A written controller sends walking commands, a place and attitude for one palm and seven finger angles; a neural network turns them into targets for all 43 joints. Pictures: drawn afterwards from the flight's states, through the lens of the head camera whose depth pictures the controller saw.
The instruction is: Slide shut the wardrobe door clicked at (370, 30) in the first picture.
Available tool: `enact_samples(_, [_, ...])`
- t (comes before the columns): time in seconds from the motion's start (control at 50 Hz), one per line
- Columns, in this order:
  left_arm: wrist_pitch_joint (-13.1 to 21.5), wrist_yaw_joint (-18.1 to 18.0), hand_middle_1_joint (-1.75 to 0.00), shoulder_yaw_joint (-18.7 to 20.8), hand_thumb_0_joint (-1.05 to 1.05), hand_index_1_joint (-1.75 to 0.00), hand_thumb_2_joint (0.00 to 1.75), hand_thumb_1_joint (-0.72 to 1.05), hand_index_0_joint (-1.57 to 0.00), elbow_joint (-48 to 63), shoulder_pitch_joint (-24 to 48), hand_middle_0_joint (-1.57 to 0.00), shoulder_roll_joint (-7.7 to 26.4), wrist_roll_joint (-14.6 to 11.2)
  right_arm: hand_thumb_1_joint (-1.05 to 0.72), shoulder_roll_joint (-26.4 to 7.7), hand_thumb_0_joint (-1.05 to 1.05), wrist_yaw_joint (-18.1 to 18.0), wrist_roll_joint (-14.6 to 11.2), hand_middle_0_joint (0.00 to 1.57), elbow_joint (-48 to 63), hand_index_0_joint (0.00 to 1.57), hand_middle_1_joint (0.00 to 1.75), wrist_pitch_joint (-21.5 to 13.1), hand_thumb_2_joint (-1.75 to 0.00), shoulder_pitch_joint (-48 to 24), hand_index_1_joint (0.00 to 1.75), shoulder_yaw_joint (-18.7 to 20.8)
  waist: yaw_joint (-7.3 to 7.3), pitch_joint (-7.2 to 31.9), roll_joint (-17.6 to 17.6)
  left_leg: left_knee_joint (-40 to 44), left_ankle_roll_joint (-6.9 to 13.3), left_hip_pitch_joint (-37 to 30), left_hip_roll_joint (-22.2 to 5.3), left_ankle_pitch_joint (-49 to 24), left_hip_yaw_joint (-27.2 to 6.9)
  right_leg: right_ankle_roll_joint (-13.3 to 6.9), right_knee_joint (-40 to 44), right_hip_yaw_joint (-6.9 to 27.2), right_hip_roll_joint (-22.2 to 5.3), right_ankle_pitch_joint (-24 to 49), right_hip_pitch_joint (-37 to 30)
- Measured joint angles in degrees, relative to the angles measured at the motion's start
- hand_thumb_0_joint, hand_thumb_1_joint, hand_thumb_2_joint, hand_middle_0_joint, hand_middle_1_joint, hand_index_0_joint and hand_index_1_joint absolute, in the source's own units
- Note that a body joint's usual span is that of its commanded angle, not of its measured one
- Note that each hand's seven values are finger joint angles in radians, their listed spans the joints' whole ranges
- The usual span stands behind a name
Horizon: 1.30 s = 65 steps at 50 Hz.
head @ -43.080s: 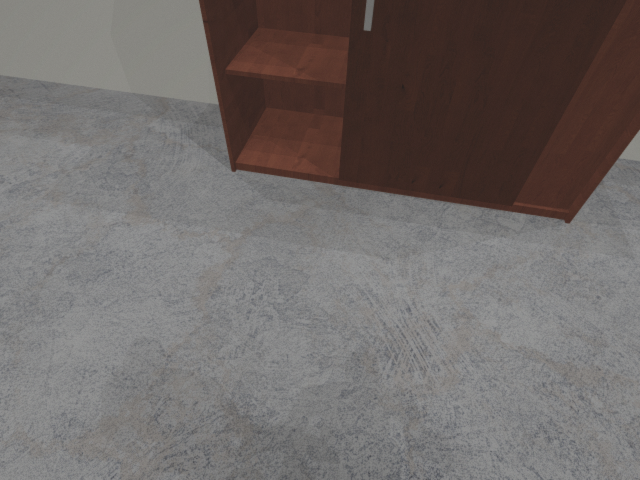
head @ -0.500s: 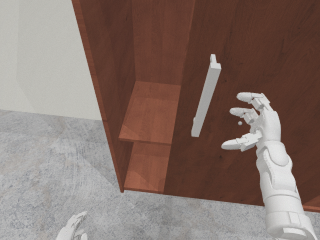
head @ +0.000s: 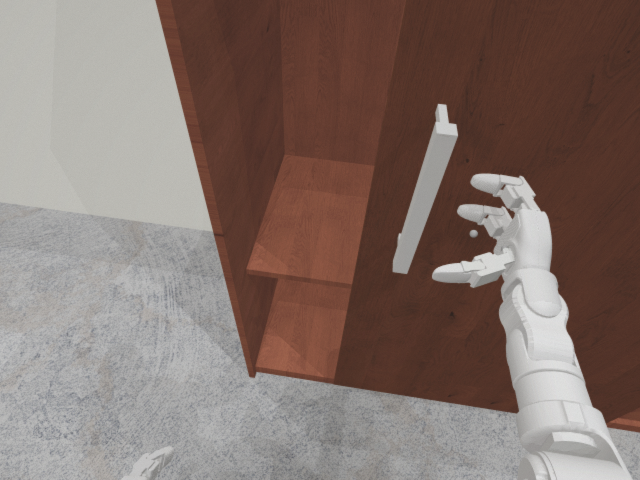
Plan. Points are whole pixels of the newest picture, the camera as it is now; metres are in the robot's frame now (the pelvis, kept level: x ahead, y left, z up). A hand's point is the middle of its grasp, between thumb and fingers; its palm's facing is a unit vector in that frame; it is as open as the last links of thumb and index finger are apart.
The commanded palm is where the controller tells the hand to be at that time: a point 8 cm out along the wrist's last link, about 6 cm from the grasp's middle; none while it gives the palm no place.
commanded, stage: move the hooked fingers beside the handle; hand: right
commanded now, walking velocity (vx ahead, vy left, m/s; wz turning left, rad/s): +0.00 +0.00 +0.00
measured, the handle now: (418, 199) +0.47 -0.08 +0.11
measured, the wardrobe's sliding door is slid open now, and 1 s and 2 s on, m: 0.25 0.25 0.25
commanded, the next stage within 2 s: feel for the door with the fingertips in 0.48 s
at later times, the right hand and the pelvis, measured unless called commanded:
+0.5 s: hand (473, 235) +0.40 -0.14 +0.13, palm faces +0.04 +1.00 +0.00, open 14.0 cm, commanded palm +0.36 -0.19 +0.12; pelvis +0.00 +0.00 +0.00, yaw -1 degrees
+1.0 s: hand (433, 231) +0.40 -0.09 +0.12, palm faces +0.02 +1.00 +0.01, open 14.0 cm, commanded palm +0.37 -0.15 +0.12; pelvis +0.00 +0.01 +0.00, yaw -1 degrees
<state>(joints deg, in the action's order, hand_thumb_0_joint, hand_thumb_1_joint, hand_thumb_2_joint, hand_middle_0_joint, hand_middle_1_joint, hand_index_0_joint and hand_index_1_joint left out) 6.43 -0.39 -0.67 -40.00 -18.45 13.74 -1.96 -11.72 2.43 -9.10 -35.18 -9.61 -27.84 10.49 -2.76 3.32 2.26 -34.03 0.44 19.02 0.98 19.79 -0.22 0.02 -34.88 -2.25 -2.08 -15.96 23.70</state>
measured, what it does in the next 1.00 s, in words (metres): stands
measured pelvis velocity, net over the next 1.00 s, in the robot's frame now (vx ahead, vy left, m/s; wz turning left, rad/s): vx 0.00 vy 0.01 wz -0.01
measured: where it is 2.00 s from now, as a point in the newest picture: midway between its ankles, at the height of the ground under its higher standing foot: outside the picture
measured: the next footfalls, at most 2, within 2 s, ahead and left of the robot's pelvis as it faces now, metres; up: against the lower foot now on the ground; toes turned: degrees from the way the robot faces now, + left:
none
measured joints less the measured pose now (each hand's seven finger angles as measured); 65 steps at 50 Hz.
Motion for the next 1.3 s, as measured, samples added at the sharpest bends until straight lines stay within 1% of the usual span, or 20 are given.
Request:
enact_samples(0.08, [0.21, -0.03, -0.3, 0.16, 0.01, -0.3, 0.9, 0.91, -0.2, -0.28, 0.13, -0.2, 0.13, -0.15, 0.5, 0.11, -0.02, 0.48, -0.52, 0.3, 1.81, 0.3, 1.2, -0.31, -0.3, 1.36, 1.2, -0.59, 0.44, -0.02, -0.06, 0.18, -0.03, -0.43, -0.02, 0.07, 0.25, -0.02, -0.11, 0.26, 0.04, -0.13, -0.19])
enact_samples(0.24, [0.83, -0.11, -0.3, 0.13, 0.01, -0.3, 0.9, 0.91, -0.2, 0.08, 2.0, -0.2, 0.13, -0.33, 0.5, 1.2, -0.02, 0.14, -0.53, 0.3, 3.21, 0.3, 1.2, 0.97, -0.3, 1.61, 1.2, -2.74, 0.94, -0.04, -0.01, 0.09, -0.07, -0.63, -0.25, 0.17, 0.84, -0.06, -0.38, 0.83, 0.33, -0.09, -0.05])
enact_samples(0.32, [0.77, -0.19, -0.3, -0.31, 0.01, -0.3, 0.9, 0.91, -0.2, 0.37, 3.19, -0.2, -0.25, -0.18, 0.51, 1.42, -0.02, -0.38, -0.14, 0.3, 2.06, 0.3, 1.2, 1.33, -0.3, 0.39, 1.2, -2.54, 0.83, -0.03, -0.28, -0.08, -0.03, -0.49, -0.26, 0.18, 0.86, -0.02, -0.37, 0.86, 0.34, 0.02, 0.0])
enact_samples(0.4, [0.63, -0.15, -0.3, -0.58, 0.01, -0.3, 0.9, 0.91, -0.2, 1.0, 3.44, -0.2, -0.53, -0.15, 0.5, 0.9, -0.02, -0.4, 0.07, 0.3, 1.57, 0.3, 1.2, 1.22, -0.3, -0.03, 1.2, -1.89, 0.7, 0.14, -0.27, -0.02, 0.05, -0.49, -0.15, 0.11, 0.74, 0.06, -0.25, 0.75, 0.22, 0.05, -0.09])
enact_samples(0.52, [0.47, 0.06, -0.3, -0.55, 0.01, -0.3, 0.9, 0.91, -0.2, 1.08, 2.5, -0.2, -0.42, -0.32, 0.5, 1.11, -0.02, 0.12, -0.55, 0.3, 2.51, 0.3, 1.2, 1.36, -0.3, 0.86, 1.2, -2.38, 1.14, 0.55, 0.07, 0.12, 0.07, -0.77, -0.17, 0.18, 0.83, 0.09, -0.14, 0.84, 0.25, 0.0, -0.32])
enact_samples(0.62, [0.14, 0.05, -0.3, -0.49, 0.01, -0.3, 0.9, 0.91, -0.2, 0.81, 2.13, -0.2, -0.32, -0.22, 0.5, 1.47, -0.02, -0.11, -0.37, 0.3, 3.49, 0.3, 1.2, 1.71, -0.3, 2.12, 1.2, -2.63, 1.1, 0.37, 0.04, 0.17, 0.13, -0.96, -0.14, 0.16, 0.9, 0.14, -0.04, 0.92, 0.23, 0.07, -0.52])
enact_samples(0.76, [0.75, -0.03, -0.3, -0.12, 0.01, -0.3, 0.9, 0.91, -0.2, 0.17, 2.03, -0.2, -0.17, -0.23, 0.51, 2.36, -0.02, -1.36, -0.19, 0.3, 4.22, 0.3, 1.2, 1.08, -0.3, 1.76, 1.2, -4.49, 1.03, -0.26, 0.13, 0.05, 0.22, -0.96, -0.09, 0.09, 1.2, 0.24, -0.26, 1.23, 0.21, 0.2, -0.36])
enact_samples(0.86, [1.1, 0.31, -0.3, -0.02, 0.01, -0.3, 0.9, 0.91, -0.2, -0.24, 2.14, -0.2, -0.25, -0.03, 0.51, 4.23, -0.02, -2.96, 0.33, 0.3, 3.75, 0.3, 1.2, 1.23, -0.3, 0.3, 1.2, -6.31, 0.96, -0.07, 0.24, -0.24, 0.22, -0.54, -0.21, 0.12, 1.1, 0.24, -0.1, 1.12, 0.33, 0.38, -0.18])
enact_samples(0.94, [0.83, 0.64, -0.3, -0.21, 0.01, -0.3, 0.9, 0.91, -0.2, 0.06, 2.27, -0.2, -0.65, 0.18, 0.51, 5.46, -0.02, -4.66, 1.13, 0.3, 2.99, 0.3, 1.2, 1.78, -0.3, -0.35, 1.2, -6.68, 0.61, 0.08, 0.08, -0.33, 0.32, -0.34, -0.12, 0.09, 0.8, 0.34, 0.23, 0.82, 0.21, 0.52, -0.3])
enact_samples(0.98, [0.67, 0.72, -0.3, -0.25, 0.01, -0.3, 0.9, 0.91, -0.2, 0.27, 2.3, -0.2, -0.82, 0.34, 0.5, 5.83, -0.02, -5.68, 1.4, 0.3, 2.82, 0.3, 1.2, 1.77, -0.3, -0.4, 1.2, -6.18, 0.46, 0.06, 0.09, -0.34, 0.38, -0.29, -0.04, 0.06, 0.66, 0.4, 0.35, 0.69, 0.12, 0.55, -0.38])
enact_samples(1.06, [0.31, 0.72, -0.3, -0.38, 0.01, -0.3, 0.9, 0.91, -0.2, 0.36, 2.28, -0.2, -1.11, 0.64, 0.5, 5.26, -0.02, -6.27, 2.14, 0.3, 2.44, 0.3, 1.2, 1.27, -0.3, -0.44, 1.2, -5.5, 0.28, 0.05, -0.03, -0.36, 0.54, -0.27, 0.13, 0.06, 0.45, 0.55, 0.62, 0.49, -0.06, 0.62, -0.59])
enact_samples(1.2, [0.15, 0.55, -0.3, -0.14, 0.01, -0.3, 0.9, 0.91, -0.2, -0.17, 1.71, -0.2, -0.66, 0.36, 0.5, 4.33, -0.02, -5.31, 1.46, 0.3, 0.68, 0.3, 1.2, 0.63, -0.3, -1.92, 1.2, -5.71, 0.6, -0.09, 0.24, -0.09, 0.78, -0.55, 0.29, 0.07, 0.95, 0.77, 0.59, 1.01, -0.17, 0.62, -0.57])
enact_samples(1.3, [0.03, 0.53, -0.3, 0.06, 0.01, -0.3, 0.9, 0.91, -0.2, -0.43, 1.67, -0.2, -0.3, 0.36, 0.5, 4.22, -0.02, -5.04, 1.35, 0.3, -1.17, 0.3, 1.2, 0.45, -0.3, -3.3, 1.2, -5.39, 0.49, -0.14, 0.2, -0.06, 0.85, -0.28, 0.31, 0.06, 1.15, 0.83, 0.63, 1.22, -0.17, 0.71, -0.23])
